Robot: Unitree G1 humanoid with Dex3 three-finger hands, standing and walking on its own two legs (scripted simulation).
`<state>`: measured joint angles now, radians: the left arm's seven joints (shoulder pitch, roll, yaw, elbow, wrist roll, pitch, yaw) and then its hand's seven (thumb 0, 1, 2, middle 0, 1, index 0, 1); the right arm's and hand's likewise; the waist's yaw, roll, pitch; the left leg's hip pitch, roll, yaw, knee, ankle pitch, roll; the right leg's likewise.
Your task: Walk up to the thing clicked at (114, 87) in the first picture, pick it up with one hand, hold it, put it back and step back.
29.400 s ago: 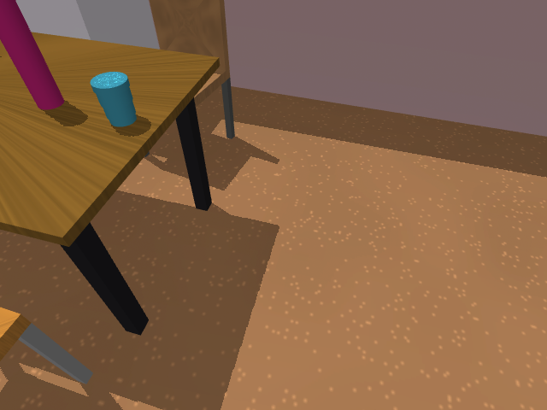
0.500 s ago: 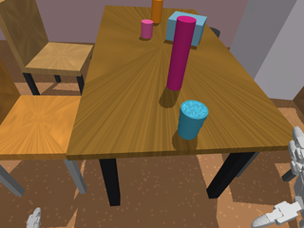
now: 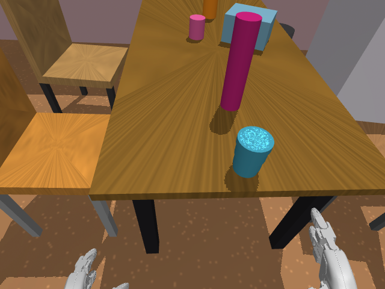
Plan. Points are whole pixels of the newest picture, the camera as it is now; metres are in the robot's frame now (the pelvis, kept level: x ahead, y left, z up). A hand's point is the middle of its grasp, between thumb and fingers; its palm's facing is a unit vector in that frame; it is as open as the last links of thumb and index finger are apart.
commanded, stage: home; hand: right
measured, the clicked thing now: (250, 154) +0.45 -0.18 +0.01
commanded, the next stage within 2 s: none
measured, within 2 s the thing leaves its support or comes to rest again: neither
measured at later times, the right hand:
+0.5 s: hand (266, 271) +0.19 -0.18 -0.10, palm faces +0.09 +0.97 -0.23, open 17.5 cm
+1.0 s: hand out of the picture +0.09 -0.27 -0.14, palm faces -0.06 +0.92 -0.39, open 17.4 cm
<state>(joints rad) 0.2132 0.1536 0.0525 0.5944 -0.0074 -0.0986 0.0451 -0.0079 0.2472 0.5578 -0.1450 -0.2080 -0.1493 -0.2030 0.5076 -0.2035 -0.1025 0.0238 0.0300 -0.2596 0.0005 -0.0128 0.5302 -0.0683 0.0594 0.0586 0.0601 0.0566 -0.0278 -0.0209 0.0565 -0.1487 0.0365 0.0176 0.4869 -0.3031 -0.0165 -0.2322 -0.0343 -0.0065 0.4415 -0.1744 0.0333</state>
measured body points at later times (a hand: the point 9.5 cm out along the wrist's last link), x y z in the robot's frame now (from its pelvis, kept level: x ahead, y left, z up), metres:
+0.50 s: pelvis +0.02 +0.00 +0.00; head +0.04 +0.00 +0.45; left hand +0.15 +0.24 -0.11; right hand +0.19 -0.23 -0.08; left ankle -0.02 +0.13 -0.74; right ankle +0.04 -0.14 -0.74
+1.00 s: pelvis +0.01 -0.01 +0.00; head +0.01 -0.01 +0.45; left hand +0.10 +0.30 -0.12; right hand +0.09 -0.32 -0.12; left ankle -0.02 +0.13 -0.74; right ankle +0.04 -0.14 -0.74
